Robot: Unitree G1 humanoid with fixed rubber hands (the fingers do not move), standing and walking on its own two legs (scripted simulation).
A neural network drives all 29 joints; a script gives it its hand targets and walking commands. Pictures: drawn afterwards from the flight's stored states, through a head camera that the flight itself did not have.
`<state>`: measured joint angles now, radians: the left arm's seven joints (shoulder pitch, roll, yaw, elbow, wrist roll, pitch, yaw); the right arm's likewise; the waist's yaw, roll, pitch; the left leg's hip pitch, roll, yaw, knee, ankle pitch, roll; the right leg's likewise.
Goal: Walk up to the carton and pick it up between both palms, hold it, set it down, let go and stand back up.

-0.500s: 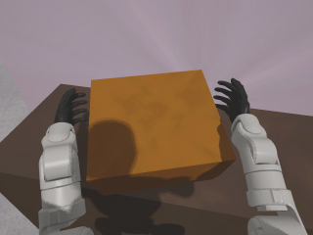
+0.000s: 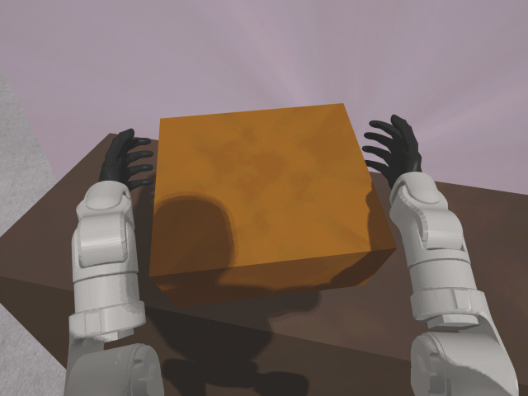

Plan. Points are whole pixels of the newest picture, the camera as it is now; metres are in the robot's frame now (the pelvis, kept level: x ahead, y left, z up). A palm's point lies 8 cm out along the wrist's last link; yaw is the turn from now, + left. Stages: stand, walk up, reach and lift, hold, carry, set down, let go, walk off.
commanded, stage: hold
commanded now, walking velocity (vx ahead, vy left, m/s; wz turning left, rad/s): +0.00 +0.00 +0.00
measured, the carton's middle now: (263, 202) +0.40 -0.01 +0.10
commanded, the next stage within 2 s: none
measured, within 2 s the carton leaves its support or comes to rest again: neither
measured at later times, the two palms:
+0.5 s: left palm (115, 196) +0.34 +0.20 +0.18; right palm (405, 183) +0.34 -0.20 +0.19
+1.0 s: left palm (116, 193) +0.35 +0.20 +0.18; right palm (402, 177) +0.35 -0.20 +0.19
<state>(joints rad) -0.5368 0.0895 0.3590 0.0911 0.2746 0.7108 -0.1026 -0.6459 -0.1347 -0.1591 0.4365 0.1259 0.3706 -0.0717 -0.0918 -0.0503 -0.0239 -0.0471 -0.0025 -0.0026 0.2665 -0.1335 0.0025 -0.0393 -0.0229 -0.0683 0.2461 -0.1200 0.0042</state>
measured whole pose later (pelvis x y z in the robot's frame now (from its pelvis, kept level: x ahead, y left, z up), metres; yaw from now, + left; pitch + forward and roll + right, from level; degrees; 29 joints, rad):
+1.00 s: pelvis +0.01 +0.00 +0.00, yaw +1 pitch -6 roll +0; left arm -0.43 0.07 0.32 -0.06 0.27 0.75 -0.08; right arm -0.56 -0.16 -0.10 0.34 0.19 0.38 -0.08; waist -0.11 -0.05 -0.01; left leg -0.02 0.00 -0.01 0.28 -0.16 0.00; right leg 0.01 -0.02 -0.07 0.24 -0.14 0.01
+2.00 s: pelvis +0.00 +0.00 +0.00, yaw +1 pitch -7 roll +0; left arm -0.42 0.05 0.34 -0.06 0.28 0.76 -0.09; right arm -0.55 -0.14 -0.11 0.33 0.17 0.40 -0.09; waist -0.10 -0.05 0.00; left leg -0.01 0.00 0.00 0.27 -0.15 0.00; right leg 0.01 -0.02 -0.07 0.25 -0.13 0.00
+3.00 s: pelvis -0.01 -0.01 +0.00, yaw +1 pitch -6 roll +0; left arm -0.51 0.07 0.36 0.06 0.28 0.73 -0.10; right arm -0.61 -0.12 -0.16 0.41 0.13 0.39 -0.08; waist -0.09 -0.04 -0.02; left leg -0.05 0.00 -0.01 0.27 -0.12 0.00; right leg -0.04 -0.01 -0.07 0.26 -0.12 -0.01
